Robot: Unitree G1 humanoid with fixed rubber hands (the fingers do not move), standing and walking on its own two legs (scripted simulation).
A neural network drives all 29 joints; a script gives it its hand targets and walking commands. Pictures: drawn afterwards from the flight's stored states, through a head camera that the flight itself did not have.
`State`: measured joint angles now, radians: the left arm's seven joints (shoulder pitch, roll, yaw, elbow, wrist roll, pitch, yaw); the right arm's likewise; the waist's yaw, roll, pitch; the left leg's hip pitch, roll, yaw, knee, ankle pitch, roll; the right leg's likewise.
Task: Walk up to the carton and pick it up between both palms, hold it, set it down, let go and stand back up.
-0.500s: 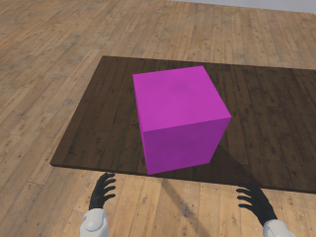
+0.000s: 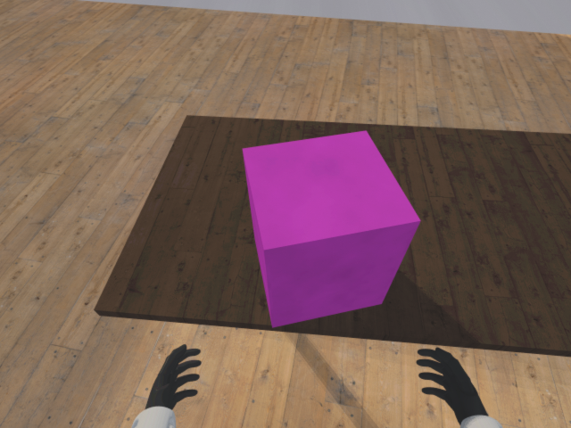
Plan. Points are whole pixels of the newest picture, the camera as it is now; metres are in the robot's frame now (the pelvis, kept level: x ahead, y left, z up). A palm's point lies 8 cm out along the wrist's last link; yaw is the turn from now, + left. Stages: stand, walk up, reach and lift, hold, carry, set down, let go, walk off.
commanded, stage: set down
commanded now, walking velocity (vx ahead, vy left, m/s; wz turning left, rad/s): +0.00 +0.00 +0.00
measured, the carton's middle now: (317, 232) +0.42 -0.02 -0.01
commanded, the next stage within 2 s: let go in 0.16 s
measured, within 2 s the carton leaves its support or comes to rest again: neither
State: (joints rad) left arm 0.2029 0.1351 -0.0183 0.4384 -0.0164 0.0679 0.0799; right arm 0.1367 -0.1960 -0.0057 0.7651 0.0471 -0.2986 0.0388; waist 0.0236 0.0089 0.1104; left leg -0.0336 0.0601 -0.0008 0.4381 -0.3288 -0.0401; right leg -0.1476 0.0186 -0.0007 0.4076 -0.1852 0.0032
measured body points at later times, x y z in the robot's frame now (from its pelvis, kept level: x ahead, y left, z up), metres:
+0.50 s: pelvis +0.00 +0.02 +0.00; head +0.00 +0.03 +0.45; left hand +0.16 +0.23 -0.09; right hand +0.15 -0.22 -0.09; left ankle -0.05 +0.14 -0.74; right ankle +0.03 -0.12 -0.74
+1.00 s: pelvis +0.00 +0.02 -0.01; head -0.01 +0.03 +0.44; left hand +0.11 +0.31 -0.12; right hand +0.10 -0.28 -0.10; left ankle -0.05 +0.14 -0.74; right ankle +0.03 -0.12 -0.74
